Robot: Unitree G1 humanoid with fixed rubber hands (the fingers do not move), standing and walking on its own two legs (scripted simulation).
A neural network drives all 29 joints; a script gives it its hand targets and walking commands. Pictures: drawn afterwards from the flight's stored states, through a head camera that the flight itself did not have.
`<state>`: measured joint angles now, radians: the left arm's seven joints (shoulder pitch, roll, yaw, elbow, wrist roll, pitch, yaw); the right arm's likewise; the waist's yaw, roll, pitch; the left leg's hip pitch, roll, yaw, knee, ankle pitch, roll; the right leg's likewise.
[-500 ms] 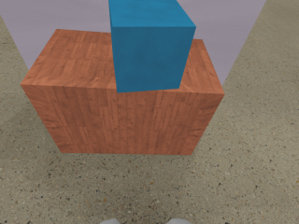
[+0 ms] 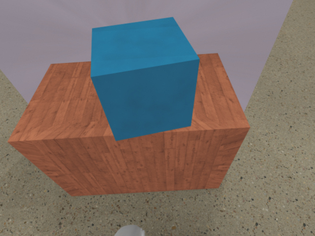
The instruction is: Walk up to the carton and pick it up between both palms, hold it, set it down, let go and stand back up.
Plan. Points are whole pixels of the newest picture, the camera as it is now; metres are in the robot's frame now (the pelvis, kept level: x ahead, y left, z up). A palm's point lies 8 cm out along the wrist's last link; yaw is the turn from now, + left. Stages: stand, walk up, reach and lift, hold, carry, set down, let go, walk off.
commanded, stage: walk up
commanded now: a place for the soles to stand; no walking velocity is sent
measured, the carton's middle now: (144, 79) +0.64 +0.06 +0.02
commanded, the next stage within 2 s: none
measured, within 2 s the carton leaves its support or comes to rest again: neither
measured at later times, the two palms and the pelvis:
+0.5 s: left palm out of the picture +0.15 +0.31 -0.15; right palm (223, 211) +0.21 -0.17 -0.13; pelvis +0.11 +0.06 -0.02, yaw -1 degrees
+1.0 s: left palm (61, 218) +0.20 +0.30 -0.12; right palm (240, 223) +0.18 -0.21 -0.12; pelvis +0.12 +0.05 +0.00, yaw -3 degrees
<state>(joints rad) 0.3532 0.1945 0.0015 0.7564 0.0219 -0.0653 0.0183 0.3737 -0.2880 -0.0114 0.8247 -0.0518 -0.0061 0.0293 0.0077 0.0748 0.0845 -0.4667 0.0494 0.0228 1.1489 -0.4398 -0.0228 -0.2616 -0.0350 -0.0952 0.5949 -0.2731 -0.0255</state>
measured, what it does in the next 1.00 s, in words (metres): walks ahead: left foot, then right foot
